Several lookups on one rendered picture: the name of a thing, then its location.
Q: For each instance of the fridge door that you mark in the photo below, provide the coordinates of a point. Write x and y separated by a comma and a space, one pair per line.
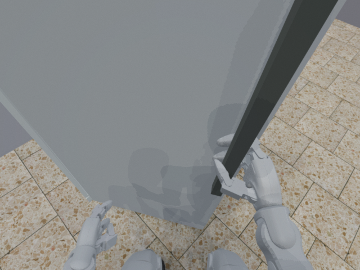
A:
132, 95

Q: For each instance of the robot left hand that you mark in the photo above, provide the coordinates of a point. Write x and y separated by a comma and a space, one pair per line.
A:
93, 227

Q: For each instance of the left robot forearm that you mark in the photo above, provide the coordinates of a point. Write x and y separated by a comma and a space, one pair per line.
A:
81, 258

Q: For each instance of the robot right hand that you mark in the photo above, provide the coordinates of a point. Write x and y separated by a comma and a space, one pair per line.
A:
259, 171

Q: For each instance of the right robot forearm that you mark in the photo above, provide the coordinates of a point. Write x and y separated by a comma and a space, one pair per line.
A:
280, 239

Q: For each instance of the robot thigh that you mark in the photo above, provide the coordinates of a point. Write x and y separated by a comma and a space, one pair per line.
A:
225, 260
143, 260

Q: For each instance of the handle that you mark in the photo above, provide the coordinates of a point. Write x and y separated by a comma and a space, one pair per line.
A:
303, 23

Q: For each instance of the robot left thigh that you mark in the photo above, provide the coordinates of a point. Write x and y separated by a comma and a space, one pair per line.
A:
143, 260

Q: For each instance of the robot right thigh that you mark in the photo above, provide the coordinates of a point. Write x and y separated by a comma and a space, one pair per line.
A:
225, 260

